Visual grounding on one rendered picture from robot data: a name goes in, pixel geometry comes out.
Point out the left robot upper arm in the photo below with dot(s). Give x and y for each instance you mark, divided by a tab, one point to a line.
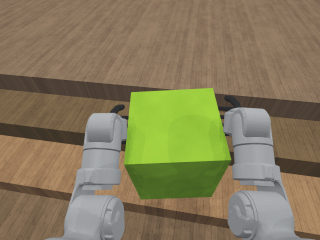
94	217

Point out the right robot upper arm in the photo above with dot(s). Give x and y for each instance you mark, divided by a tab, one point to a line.
261	215

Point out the left robot hand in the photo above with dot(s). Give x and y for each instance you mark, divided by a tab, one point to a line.
116	109

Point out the right robot hand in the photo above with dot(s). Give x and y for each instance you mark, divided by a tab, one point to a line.
235	104

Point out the robot right forearm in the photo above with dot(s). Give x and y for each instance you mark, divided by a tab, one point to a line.
252	142

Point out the robot left forearm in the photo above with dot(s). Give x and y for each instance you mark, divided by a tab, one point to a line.
99	170

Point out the carton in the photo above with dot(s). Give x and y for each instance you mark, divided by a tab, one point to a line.
175	146

